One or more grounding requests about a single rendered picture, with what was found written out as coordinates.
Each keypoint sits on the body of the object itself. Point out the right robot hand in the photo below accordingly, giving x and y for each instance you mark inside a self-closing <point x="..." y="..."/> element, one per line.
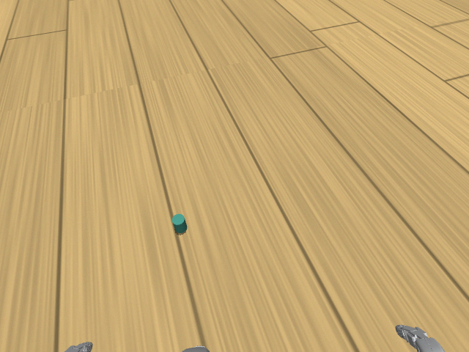
<point x="418" y="339"/>

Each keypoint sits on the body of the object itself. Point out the tin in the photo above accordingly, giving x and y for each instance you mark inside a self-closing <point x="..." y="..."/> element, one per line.
<point x="179" y="223"/>

